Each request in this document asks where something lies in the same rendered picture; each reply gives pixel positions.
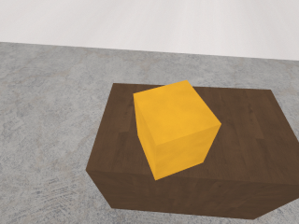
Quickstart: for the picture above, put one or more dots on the carton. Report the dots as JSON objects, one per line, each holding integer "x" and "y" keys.
{"x": 175, "y": 127}

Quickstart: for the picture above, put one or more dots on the pedestal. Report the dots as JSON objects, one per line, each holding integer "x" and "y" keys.
{"x": 251, "y": 168}

